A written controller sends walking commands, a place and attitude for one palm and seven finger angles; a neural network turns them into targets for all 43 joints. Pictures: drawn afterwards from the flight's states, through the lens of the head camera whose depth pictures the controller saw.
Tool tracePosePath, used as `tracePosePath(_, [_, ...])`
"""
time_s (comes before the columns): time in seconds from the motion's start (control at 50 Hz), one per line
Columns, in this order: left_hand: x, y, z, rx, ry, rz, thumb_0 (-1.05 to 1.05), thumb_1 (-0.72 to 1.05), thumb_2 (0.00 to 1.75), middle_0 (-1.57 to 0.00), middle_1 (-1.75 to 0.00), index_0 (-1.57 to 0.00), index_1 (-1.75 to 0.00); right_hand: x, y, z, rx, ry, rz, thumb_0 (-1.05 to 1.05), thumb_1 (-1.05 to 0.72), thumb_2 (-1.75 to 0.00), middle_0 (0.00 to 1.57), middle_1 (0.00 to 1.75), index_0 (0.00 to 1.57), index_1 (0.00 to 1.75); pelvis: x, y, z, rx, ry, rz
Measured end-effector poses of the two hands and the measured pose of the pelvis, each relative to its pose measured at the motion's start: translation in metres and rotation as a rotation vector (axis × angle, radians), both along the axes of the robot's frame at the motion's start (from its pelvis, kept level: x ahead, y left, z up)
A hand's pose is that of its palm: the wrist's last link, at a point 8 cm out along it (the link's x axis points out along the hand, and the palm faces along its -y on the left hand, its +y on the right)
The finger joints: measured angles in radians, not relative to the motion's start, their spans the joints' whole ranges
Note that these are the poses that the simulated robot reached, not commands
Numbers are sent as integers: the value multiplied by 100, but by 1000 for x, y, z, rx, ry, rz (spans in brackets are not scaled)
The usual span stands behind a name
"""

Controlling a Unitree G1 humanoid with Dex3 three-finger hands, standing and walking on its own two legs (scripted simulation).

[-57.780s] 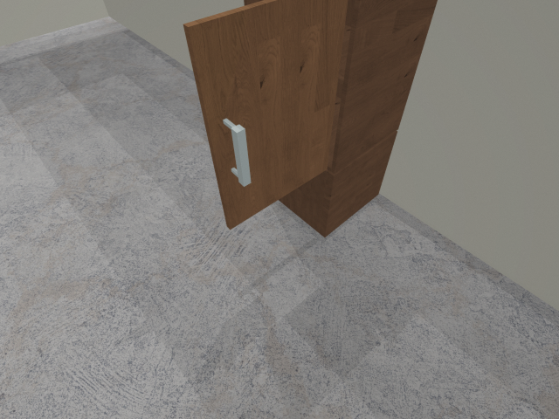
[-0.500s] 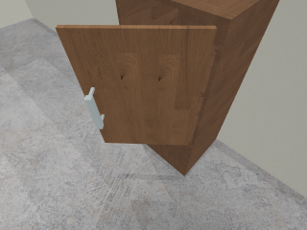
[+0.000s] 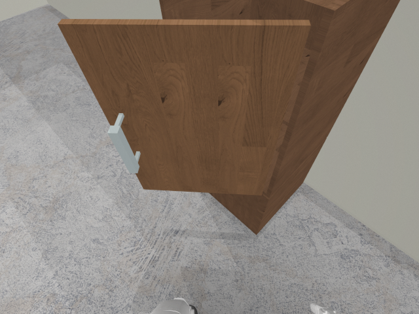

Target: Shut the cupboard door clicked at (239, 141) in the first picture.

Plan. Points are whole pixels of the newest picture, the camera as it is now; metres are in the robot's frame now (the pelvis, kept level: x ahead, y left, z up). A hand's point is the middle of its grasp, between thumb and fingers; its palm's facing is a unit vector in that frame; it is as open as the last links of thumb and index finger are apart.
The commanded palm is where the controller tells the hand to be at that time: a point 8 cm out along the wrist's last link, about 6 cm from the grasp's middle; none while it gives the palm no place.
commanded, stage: come to a stop and stand still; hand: left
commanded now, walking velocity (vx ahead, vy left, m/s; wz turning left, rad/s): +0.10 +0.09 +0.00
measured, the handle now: (127, 144) +0.48 +0.26 -0.03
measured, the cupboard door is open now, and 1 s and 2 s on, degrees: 41 41 41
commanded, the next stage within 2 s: look again from close up in 0.82 s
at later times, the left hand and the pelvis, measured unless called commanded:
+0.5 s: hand out of the picture +0.01 +0.20 -0.16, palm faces +0.06 -0.98 -0.17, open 7.3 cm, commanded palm none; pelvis -0.03 +0.02 +0.02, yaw +1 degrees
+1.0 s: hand out of the picture -0.05 +0.20 -0.17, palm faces +0.02 -0.99 -0.16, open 7.4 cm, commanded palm none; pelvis -0.04 +0.03 +0.01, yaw +1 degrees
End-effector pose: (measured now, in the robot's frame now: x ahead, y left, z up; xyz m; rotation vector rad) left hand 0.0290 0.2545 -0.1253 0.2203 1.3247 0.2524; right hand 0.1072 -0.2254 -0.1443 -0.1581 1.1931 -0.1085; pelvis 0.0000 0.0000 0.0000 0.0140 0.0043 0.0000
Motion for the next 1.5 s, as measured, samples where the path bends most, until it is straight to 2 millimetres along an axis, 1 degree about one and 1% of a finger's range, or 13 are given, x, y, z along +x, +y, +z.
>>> tracePosePath(0.12, [-3, -6, 11, -3, -19, -24, 1, 91, 90, -19, -30, -20, -30, -33, -21, 9, -14, 62, -39, 1, -91, -90, 20, 30, 20, 30, -4, -6, 10, 13, 0, 8])
tracePosePath(0.24, [-2, -12, 5, -55, -56, -25, 1, 90, 90, -20, -30, -20, -30, -66, -24, 16, -51, 114, -37, 1, -91, -90, 19, 30, 20, 30, -11, 0, 12, 11, 3, 20])
tracePosePath(0.36, [-11, -11, -8, -115, -62, -2, 1, 90, 90, -20, -30, -20, -30, -95, -6, 22, -78, 150, -21, 1, -91, -90, 19, 30, 20, 30, -20, 13, 12, -9, -24, 21])
tracePosePath(0.52, [-35, 1, -10, -137, -16, -4, 0, 92, 90, -20, -30, -20, -30, -122, 28, 25, -45, 161, -28, 1, -92, -90, 19, 30, 20, 30, -32, 27, 17, -16, -39, 13])
tracePosePath(0.66, [-68, 7, -7, -133, 60, 10, 0, 91, 90, -19, -30, -20, -30, -145, 41, 22, -20, 201, -43, 1, -92, -90, 20, 30, 20, 30, -37, 35, 19, -11, -32, 11])
tracePosePath(0.78, [-92, 4, -7, -140, 127, 24, 0, 91, 90, -19, -30, -20, -30, -156, 47, 21, -11, 230, -56, 1, -91, -90, 20, 30, 20, 30, -37, 37, 19, -9, -26, 7])
tracePosePath(0.88, [-100, -4, -9, -157, 155, 28, 1, 91, 90, -19, -30, -20, -30, -159, 47, 22, -13, 239, -65, 1, -91, -90, 20, 30, 20, 30, -36, 37, 19, -10, -23, 6])
tracePosePath(0.96, [-95, -8, -10, -164, 140, -1, 1, 91, 90, -19, -30, -20, -30, -154, 44, 22, -12, 221, -57, 1, -91, -90, 20, 30, 20, 30, -36, 35, 17, -4, -18, 14])
tracePosePath(1.12, [-60, 10, -6, -75, -21, -26, 1, 90, 90, -20, -30, -20, -30, -113, 14, 16, -56, 58, -51, 1, -91, -90, 20, 30, 20, 30, -39, 29, 9, -12, -28, 26])
tracePosePath(1.22, [-39, 23, 3, -27, -113, -50, 1, 90, 90, -20, -30, -20, -30, -85, -4, 23, -79, -45, -31, 1, -91, -90, 20, 30, 20, 30, -46, 24, 7, -10, -46, 20])
tracePosePath(1.3, [-29, 30, 12, 0, -166, -71, 1, 90, 90, -20, -30, -20, -30, -72, -16, 32, -96, -97, -6, 1, -91, -90, 20, 30, 20, 30, -54, 21, 9, -9, -56, 19])
tracePosePath(1.4, [-27, 38, 20, 20, -194, -90, 1, 90, 90, -20, -30, -20, -30, -73, -26, 39, -114, -111, 19, 1, -91, -90, 20, 30, 20, 30, -65, 18, 11, -9, -59, 21])
tracePosePath(1.5, [-35, 44, 22, 28, -179, -99, 1, 90, 90, -20, -30, -20, -30, -90, -33, 40, -126, -72, 27, 1, -91, -90, 20, 30, 20, 30, -74, 18, 13, -10, -56, 23])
